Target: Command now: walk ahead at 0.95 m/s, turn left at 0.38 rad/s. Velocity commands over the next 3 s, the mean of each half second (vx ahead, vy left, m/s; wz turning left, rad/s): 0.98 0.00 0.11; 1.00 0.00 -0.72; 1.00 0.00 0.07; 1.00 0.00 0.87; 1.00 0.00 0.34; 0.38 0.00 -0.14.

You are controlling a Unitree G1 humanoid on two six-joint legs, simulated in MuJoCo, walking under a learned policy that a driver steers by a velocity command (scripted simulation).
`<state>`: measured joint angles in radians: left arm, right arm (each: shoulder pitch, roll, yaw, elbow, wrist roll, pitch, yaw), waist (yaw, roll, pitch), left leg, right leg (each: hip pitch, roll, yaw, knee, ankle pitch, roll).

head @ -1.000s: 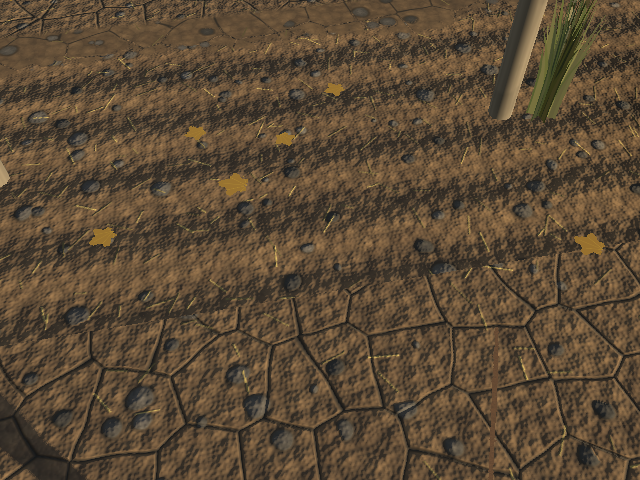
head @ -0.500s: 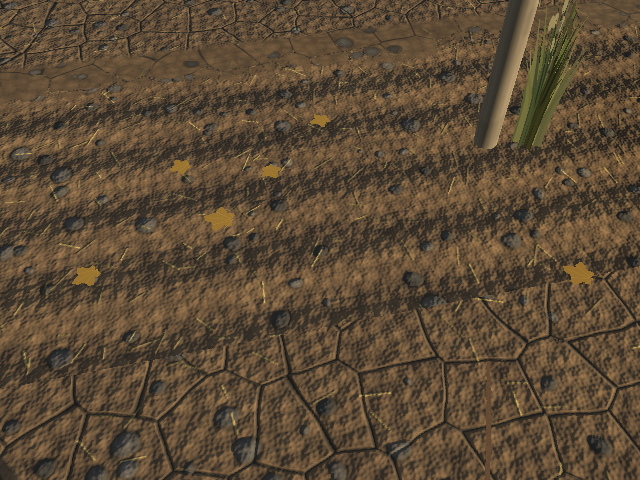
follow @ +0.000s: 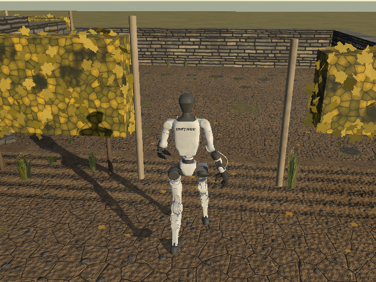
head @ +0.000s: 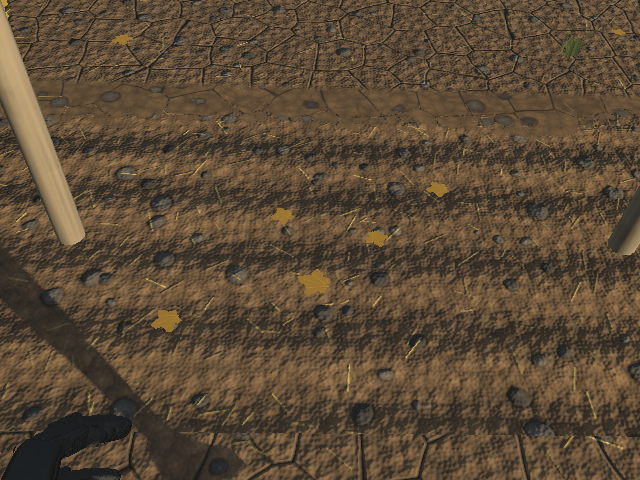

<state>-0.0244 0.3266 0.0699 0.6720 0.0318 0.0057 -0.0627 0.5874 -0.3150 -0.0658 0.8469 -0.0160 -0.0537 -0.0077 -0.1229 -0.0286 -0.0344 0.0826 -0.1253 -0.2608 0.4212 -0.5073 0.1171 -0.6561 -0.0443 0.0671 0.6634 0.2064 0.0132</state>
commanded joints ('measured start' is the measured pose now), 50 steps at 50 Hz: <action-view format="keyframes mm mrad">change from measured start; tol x64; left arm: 1 -218 72 15 -119 -2 -32 1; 11 698 144 45 189 33 -75 38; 50 517 211 66 198 -34 2 44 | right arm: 1 -7 -143 -35 -33 -21 -17 -12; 50 -349 -36 6 -23 -31 -29 1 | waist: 1 -22 108 173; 50 332 -187 -20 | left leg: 1 -109 225 -179 -59 359 117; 8 -144 107 -9 842 820 49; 10 -773 -28 29 1469 -228 35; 23 -350 112 353 282 554 -40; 30 201 539 -442 -178 -231 103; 47 -29 364 543 112 1630 -88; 50 -558 123 467 1121 121 -95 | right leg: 1 -34 -20 -7 -53 9 -28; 11 1391 -294 218 89 642 -122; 13 1040 -284 455 -338 -504 -225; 23 331 -102 83 -593 292 -181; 30 -68 20 21 751 -508 -160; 50 843 6 93 -27 -369 -320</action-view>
